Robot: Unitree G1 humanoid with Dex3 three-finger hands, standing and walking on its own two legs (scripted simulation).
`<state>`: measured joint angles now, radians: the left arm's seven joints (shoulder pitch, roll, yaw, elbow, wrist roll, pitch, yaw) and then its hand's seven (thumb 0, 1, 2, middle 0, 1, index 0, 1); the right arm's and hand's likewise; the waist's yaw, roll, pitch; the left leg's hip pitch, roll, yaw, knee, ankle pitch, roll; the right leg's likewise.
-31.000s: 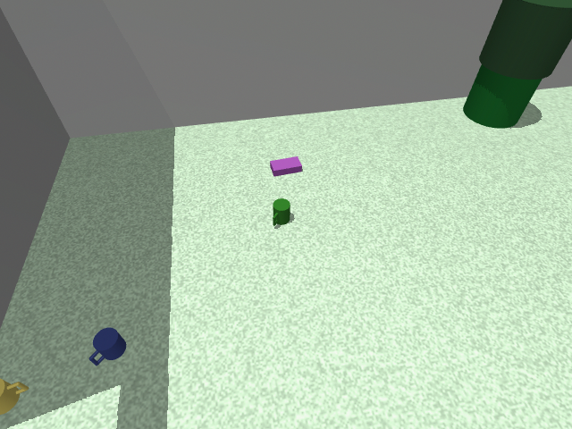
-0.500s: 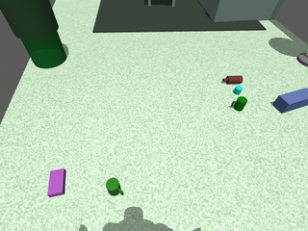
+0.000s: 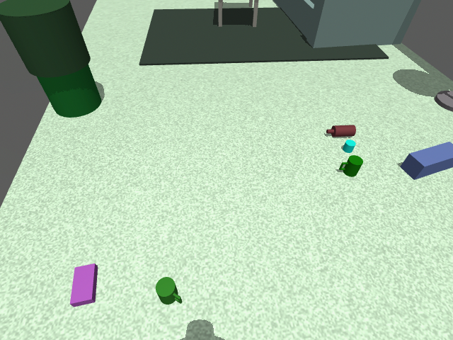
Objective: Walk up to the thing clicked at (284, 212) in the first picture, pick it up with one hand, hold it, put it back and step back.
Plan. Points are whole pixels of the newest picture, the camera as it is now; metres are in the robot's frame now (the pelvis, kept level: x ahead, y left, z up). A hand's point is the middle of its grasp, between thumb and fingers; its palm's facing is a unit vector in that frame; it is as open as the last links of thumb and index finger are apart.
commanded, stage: walk up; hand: left
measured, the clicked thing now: (170, 293) +0.46 +0.23 -0.73
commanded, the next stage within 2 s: stand in 0.98 s
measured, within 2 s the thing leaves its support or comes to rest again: neither
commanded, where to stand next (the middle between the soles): +0.08 +0.01 m, yaw +0 degrees
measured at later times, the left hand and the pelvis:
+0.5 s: hand out of the picture +0.10 +0.26 -0.15, palm faces -0.02 -0.94 -0.35, open 7.4 cm; pelvis +0.01 +0.00 +0.00, yaw +0 degrees
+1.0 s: hand out of the picture +0.09 +0.26 -0.15, palm faces -0.01 -0.94 -0.35, open 7.4 cm; pelvis +0.01 +0.00 +0.00, yaw +0 degrees
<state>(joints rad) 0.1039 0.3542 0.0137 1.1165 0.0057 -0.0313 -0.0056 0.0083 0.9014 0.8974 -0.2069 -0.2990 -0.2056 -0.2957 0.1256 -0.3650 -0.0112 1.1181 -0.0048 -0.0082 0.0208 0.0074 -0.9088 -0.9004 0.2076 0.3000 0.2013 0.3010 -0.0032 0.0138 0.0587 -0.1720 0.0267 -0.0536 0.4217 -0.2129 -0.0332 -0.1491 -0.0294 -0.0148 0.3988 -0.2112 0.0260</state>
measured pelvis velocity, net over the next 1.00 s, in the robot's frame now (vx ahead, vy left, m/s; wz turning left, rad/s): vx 0.01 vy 0.00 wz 0.00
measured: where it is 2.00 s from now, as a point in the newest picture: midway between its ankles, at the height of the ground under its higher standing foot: outside the picture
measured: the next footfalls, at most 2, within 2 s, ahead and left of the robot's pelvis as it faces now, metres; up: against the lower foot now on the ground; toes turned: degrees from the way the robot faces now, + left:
none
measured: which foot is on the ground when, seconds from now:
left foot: down 0.00-1.00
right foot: down 0.00-1.00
